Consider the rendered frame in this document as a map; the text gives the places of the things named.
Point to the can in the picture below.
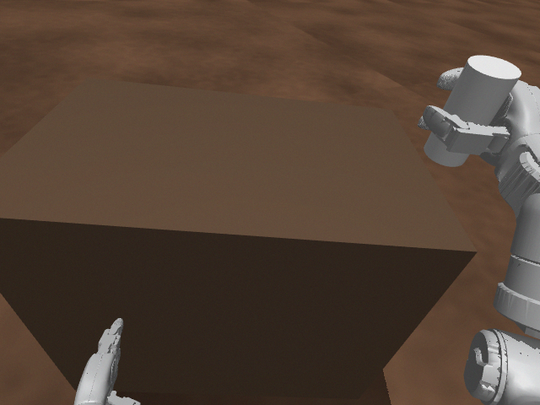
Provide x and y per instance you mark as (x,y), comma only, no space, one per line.
(480,91)

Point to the right robot hand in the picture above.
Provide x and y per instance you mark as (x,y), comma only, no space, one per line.
(519,116)

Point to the right robot arm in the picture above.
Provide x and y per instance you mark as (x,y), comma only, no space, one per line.
(503,368)

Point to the left robot hand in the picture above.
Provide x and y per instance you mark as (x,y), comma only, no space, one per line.
(100,372)

